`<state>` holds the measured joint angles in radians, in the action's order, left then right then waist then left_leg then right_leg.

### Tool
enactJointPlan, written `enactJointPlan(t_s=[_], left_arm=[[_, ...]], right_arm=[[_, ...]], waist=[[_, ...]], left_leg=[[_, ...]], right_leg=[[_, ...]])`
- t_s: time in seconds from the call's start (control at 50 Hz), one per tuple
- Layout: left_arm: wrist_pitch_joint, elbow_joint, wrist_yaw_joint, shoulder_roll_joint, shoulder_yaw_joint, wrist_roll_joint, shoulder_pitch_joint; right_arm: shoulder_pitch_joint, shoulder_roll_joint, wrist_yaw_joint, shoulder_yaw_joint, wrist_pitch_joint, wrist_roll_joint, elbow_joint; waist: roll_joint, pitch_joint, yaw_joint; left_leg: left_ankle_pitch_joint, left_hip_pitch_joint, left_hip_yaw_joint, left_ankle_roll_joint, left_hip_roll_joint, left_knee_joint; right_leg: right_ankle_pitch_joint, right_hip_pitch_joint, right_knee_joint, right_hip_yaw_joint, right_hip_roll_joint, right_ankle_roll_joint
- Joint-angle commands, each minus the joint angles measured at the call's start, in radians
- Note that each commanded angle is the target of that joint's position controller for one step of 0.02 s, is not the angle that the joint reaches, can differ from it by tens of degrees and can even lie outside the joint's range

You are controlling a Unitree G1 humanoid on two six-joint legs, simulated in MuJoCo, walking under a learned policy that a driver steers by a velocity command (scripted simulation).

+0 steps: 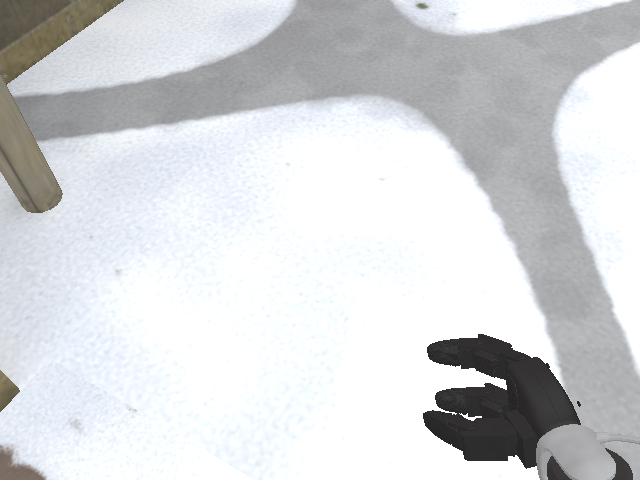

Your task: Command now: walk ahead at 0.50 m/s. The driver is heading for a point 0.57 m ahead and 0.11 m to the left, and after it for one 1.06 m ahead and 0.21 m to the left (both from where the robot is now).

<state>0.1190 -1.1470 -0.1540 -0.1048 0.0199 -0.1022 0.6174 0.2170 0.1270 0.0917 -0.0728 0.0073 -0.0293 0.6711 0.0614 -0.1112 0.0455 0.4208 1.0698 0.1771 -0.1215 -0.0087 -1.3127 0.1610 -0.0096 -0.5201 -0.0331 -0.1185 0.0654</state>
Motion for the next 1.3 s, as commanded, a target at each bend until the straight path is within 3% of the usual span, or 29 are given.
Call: enactJointPlan(t_s=[0.02, 0.04, 0.06, 0.1, 0.12, 0.16, 0.22, 0.26, 0.34, 0.44, 0.48, 0.5, 0.52, 0.54, 0.56, 0.6, 0.66, 0.76, 0.92, 0.98, 1.0, 1.02, 1.04, 1.06, 1.08, 1.1, 1.12, 1.16, 1.3], left_arm=[[-0.011, 0.077, -0.007, -0.157, -0.063, 0.053, -0.003], [-0.001, 0.099, 0.022, -0.129, -0.064, 0.055, -0.069], [0.005, 0.144, 0.05, -0.081, -0.043, 0.03, -0.146], [-0.022, 0.226, 0.075, -0.053, -0.018, 0.031, -0.262], [-0.041, 0.239, 0.075, -0.045, -0.012, 0.029, -0.283], [-0.059, 0.258, 0.077, -0.028, -0.007, 0.028, -0.304], [-0.015, 0.32, 0.068, -0.138, -0.027, 0.04, -0.485], [-0.007, 0.364, 0.063, -0.142, -0.028, 0.048, -0.596], [-0.061, 0.42, 0.073, -0.122, -0.031, 0.042, -0.748], [-0.056, 0.456, 0.096, -0.178, -0.068, 0.067, -0.814], [-0.038, 0.403, 0.118, -0.238, -0.1, 0.082, -0.627], [-0.029, 0.362, 0.121, -0.266, -0.102, 0.071, -0.465], [-0.025, 0.295, 0.13, -0.259, -0.097, 0.071, -0.202], [-0.045, 0.265, 0.147, -0.31, -0.123, 0.13, -0.142], [-0.039, 0.29, 0.161, -0.285, -0.108, 0.133, -0.284], [-0.013, 0.3, 0.158, -0.194, -0.08, 0.098, -0.419], [0.004, 0.265, 0.146, -0.136, -0.066, 0.092, -0.458], [0.005, 0.243, 0.168, -0.223, -0.085, 0.077, -0.439], [-0.029, 0.221, 0.184, -0.304, -0.116, 0.114, -0.324], [-0.05, 0.235, 0.186, -0.341, -0.132, 0.124, -0.354], [-0.058, 0.242, 0.187, -0.346, -0.133, 0.128, -0.377], [-0.058, 0.254, 0.189, -0.325, -0.125, 0.118, -0.369], [-0.04, 0.307, 0.18, -0.211, -0.091, 0.076, -0.308], [0.008, 0.339, 0.16, -0.202, -0.075, 0.098, -0.325], [0.035, 0.362, 0.147, -0.254, -0.092, 0.14, -0.437], [0.046, 0.379, 0.148, -0.245, -0.086, 0.14, -0.484], [0.045, 0.378, 0.158, -0.244, -0.088, 0.114, -0.496], [0.012, 0.397, 0.167, -0.257, -0.102, 0.097, -0.467], [-0.013, 0.465, 0.168, -0.19, -0.082, 0.088, -0.606]], right_arm=[[-0.89, 0.286, -0.03, 0.11, -0.037, -0.045, 0.292], [-0.744, 0.285, -0.039, 0.105, -0.081, -0.018, 0.323], [-0.591, 0.229, -0.047, 0.096, -0.106, -0.001, 0.335], [-0.408, 0.029, -0.031, 0.043, -0.114, -0.028, 0.366], [-0.362, -0.006, -0.026, 0.036, -0.121, -0.048, 0.37], [-0.294, -0.02, -0.044, 0.038, -0.162, -0.026, 0.341], [-0.336, 0.072, -0.07, 0.051, -0.19, -0.062, 0.301], [-0.48, 0.118, -0.076, 0.058, -0.184, -0.066, 0.308], [-0.659, 0.167, -0.017, 0.078, -0.184, -0.011, 0.344], [-0.75, 0.214, -0.025, 0.114, -0.152, -0.017, 0.395], [-0.696, 0.216, -0.031, 0.122, -0.142, -0.039, 0.372], [-0.828, 0.098, -0.053, 0.091, -0.152, -0.05, 0.365], [-0.863, 0.059, -0.04, 0.056, -0.161, -0.051, 0.335], [-0.625, 0.179, -0.08, 0.11, -0.153, 0.077, 0.306], [-0.517, 0.213, -0.089, 0.123, -0.157, 0.094, 0.238], [-0.46, 0.166, -0.1, 0.129, -0.142, 0.086, 0.198], [-0.546, 0.118, -0.1, 0.141, -0.09, 0.077, 0.188], [-0.448, 0.131, -0.101, 0.147, -0.06, 0.05, 0.114], [-0.211, 0.143, -0.053, 0.138, -0.057, 0.049, 0.002], [-0.282, 0.191, -0.045, 0.163, -0.049, 0.043, -0.015], [-0.413, 0.222, -0.046, 0.184, -0.05, 0.045, 0.015], [-0.593, 0.302, -0.061, 0.224, -0.049, 0.046, 0.064], [-0.656, 0.43, -0.078, 0.251, -0.05, 0.052, 0.074], [-0.682, 0.42, -0.072, 0.237, -0.063, 0.049, 0.044], [-0.682, 0.349, -0.071, 0.218, -0.068, 0.038, 0.052], [-0.621, 0.305, -0.075, 0.207, -0.072, 0.042, 0.046], [-0.528, 0.27, -0.075, 0.195, -0.072, 0.046, 0.022], [-0.463, 0.211, -0.073, 0.174, -0.082, 0.041, -0.002], [-0.542, 0.247, -0.105, 0.185, -0.088, 0.052, 0.003]], waist=[[-0.214, -0.293, -0.294], [-0.216, -0.13, -0.205], [-0.128, -0.097, -0.143], [0.018, -0.088, -0.011], [0.069, -0.033, 0.038], [-0.034, 0.037, 0.112], [-0.059, 0.036, 0.041], [-0.106, -0.005, -0.03], [-0.14, 0.126, -0.074], [-0.154, 0.112, -0.064], [-0.142, -0.03, 0.01], [-0.003, -0.27, -0.009], [0.186, -0.426, 0.086], [0.147, -0.302, 0.143], [0.056, -0.162, 0.094], [-0.012, -0.027, 0.0], [0.032, 0.025, -0.076], [-0.033, 0.102, -0.086], [-0.038, 0.156, 0.014], [0.025, 0.105, -0.043], [0.021, 0.047, -0.118], [-0.024, -0.048, -0.188], [-0.268, -0.121, -0.133], [-0.305, -0.297, -0.133], [-0.21, -0.224, -0.171], [-0.158, -0.122, -0.148], [-0.066, -0.057, -0.098], [-0.086, -0.014, -0.025], [-0.138, 0.05, -0.058]], left_leg=[[-0.146, -1.118, -1.06, -0.266, 0.275, 0.82], [-0.079, -0.915, -0.97, -0.226, 0.257, 0.819], [-0.107, -0.842, -0.87, -0.233, 0.247, 0.796], [-0.228, -0.73, -0.665, -0.173, 0.241, 0.824], [-0.277, -0.641, -0.561, -0.151, 0.238, 0.866], [-0.312, -0.547, -0.33, -0.087, 0.155, 0.959], [-0.415, -0.491, -0.142, -0.062, 0.041, 1.06], [-0.588, -0.653, -0.131, -0.06, 0.054, 1.07], [-0.67, -0.868, -0.198, -0.099, 0.167, 1.139], [-1.078, -1.247, -0.221, -0.063, 0.248, 1.011], [-1.256, -1.173, -0.18, 0.005, 0.202, 0.832], [-0.999, -0.886, -0.184, 0.062, 0.132, 0.584], [-0.333, -0.469, -0.179, 0.142, -0.041, 0.264], [0.109, -0.341, -0.24, 0.144, -0.063, -0.102], [0.029, -0.272, -0.318, 0.113, 0.002, -0.175], [-0.139, -0.328, -0.292, 0.09, 0.072, -0.117], [-0.185, -0.385, -0.285, 0.062, 0.134, -0.062], [-0.352, -0.3, -0.29, 0.1, 0.161, 0.151], [-0.386, -0.308, -0.163, 0.048, 0.125, 0.605], [-0.228, -0.48, -0.064, -0.002, 0.027, 0.651], [-0.25, -0.649, -0.035, -0.029, -0.028, 0.718], [-0.304, -0.942, -0.11, -0.07, -0.03, 0.741], [-0.324, -1.296, -0.573, -0.209, 0.222, 0.773], [-0.182, -1.475, -1.025, -0.34, 0.353, 0.982], [-0.191, -1.454, -0.92, -0.273, 0.324, 1.012], [-0.264, -1.317, -0.771, -0.229, 0.289, 0.994], [-0.354, -1.14, -0.657, -0.196, 0.252, 0.995], [-0.474, -0.915, -0.556, -0.179, 0.208, 1.025], [-0.489, -0.805, -0.393, -0.127, 0.118, 1.05]], right_leg=[[-0.147, -0.775, -1.215, -0.299, 0.216, 0.042], [-0.2, -0.876, -1.414, -0.309, 0.202, 0.041], [-0.143, -0.953, -1.515, -0.29, 0.211, 0.062], [-0.185, -1.026, -1.524, -0.268, 0.153, 0.136], [-0.183, -1.037, -1.46, -0.226, 0.109, 0.145], [-0.087, -0.997, -1.325, -0.16, 0.058, 0.158], [-0.224, -0.847, -0.972, -0.035, 0.026, 0.105], [-0.286, -0.822, -0.727, 0.011, 0.021, 0.03], [-0.301, -0.73, -0.244, 0.046, 0.04, -0.017], [-0.212, -0.666, 0.043, 0.093, 0.117, 0.027], [-0.264, -0.292, -0.019, 0.093, 0.135, 0.091], [-0.489, 0.225, -0.187, -0.003, 0.012, 0.234], [-0.319, 0.657, -0.007, -0.441, -0.227, 0.423], [-0.342, 0.515, 0.098, -0.616, -0.284, 0.329], [-0.301, 0.311, 0.129, -0.469, -0.248, 0.227], [-0.347, -0.003, 0.224, -0.235, -0.197, 0.159], [-0.135, -0.171, 0.328, -0.069, -0.129, 0.128], [-0.214, -0.266, 0.379, 0.068, -0.138, 0.134], [-0.285, 0.026, 0.306, 0.183, -0.187, 0.078], [-0.704, 0.073, 0.115, 0.235, -0.185, 0.039], [-0.806, 0.05, -0.06, 0.267, -0.149, 0.015], [-0.668, -0.111, -0.323, 0.277, -0.1, -0.024], [0.023, -0.546, -0.708, 0.258, 0.041, -0.084], [0.418, -0.767, -0.919, 0.015, 0.169, -0.096], [0.338, -0.883, -0.957, -0.054, 0.114, -0.073], [0.248, -0.898, -0.903, -0.041, 0.069, -0.055], [0.179, -0.83, -0.824, -0.039, 0.026, -0.055], [0.15, -0.688, -0.738, -0.046, -0.011, -0.067], [-0.168, -0.647, -0.267, -0.005, 0.044, -0.11]])
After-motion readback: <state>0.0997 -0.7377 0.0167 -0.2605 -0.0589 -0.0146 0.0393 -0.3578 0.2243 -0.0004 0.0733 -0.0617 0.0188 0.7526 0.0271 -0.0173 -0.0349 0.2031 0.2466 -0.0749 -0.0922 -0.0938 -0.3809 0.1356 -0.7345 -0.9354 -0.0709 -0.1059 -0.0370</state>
